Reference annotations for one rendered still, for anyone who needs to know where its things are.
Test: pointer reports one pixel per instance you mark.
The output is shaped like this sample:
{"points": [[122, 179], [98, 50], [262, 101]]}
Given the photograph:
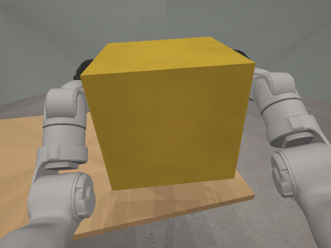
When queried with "right robot forearm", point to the right robot forearm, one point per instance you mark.
{"points": [[286, 118]]}

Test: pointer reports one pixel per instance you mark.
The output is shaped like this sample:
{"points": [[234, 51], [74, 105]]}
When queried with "left robot upper arm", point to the left robot upper arm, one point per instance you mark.
{"points": [[57, 205]]}

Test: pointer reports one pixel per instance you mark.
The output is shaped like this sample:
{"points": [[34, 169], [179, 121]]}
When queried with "table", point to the table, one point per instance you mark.
{"points": [[114, 210]]}

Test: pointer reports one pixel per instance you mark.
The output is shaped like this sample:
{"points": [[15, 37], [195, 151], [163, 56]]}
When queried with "right robot upper arm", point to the right robot upper arm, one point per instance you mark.
{"points": [[304, 174]]}

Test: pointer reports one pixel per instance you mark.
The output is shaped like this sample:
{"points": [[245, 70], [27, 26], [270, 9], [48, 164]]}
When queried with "right robot hand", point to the right robot hand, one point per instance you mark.
{"points": [[242, 53]]}

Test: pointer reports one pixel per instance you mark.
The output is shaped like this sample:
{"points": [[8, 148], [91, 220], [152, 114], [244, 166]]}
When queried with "left robot hand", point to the left robot hand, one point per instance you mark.
{"points": [[82, 67]]}

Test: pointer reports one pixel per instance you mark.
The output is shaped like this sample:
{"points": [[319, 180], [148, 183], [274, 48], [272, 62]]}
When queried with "left robot forearm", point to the left robot forearm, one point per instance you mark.
{"points": [[63, 137]]}

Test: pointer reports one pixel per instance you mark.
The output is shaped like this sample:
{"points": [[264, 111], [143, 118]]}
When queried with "carton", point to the carton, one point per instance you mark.
{"points": [[168, 111]]}

